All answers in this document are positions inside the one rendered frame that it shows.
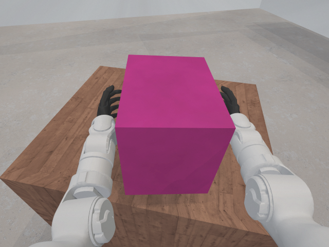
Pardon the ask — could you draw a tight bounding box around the left robot forearm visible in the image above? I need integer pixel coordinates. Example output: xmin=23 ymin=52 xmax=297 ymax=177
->
xmin=51 ymin=115 xmax=117 ymax=235

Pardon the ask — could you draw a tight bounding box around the pedestal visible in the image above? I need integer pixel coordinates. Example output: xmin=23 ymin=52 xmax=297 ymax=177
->
xmin=0 ymin=66 xmax=278 ymax=247

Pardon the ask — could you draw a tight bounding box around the robot right upper arm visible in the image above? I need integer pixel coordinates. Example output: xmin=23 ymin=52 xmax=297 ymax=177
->
xmin=244 ymin=174 xmax=329 ymax=247

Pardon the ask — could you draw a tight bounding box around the carton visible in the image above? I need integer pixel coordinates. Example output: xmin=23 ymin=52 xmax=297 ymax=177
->
xmin=115 ymin=55 xmax=236 ymax=195

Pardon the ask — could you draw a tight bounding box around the right robot forearm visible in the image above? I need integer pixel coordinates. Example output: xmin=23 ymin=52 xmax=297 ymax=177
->
xmin=230 ymin=113 xmax=314 ymax=213

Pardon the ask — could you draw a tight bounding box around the right robot hand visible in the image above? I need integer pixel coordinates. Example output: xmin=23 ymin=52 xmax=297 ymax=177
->
xmin=220 ymin=86 xmax=240 ymax=115

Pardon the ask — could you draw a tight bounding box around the robot left upper arm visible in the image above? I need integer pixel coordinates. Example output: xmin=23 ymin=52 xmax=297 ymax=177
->
xmin=29 ymin=196 xmax=116 ymax=247

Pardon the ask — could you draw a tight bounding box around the left robot hand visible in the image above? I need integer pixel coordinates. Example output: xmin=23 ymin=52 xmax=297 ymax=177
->
xmin=97 ymin=85 xmax=122 ymax=118

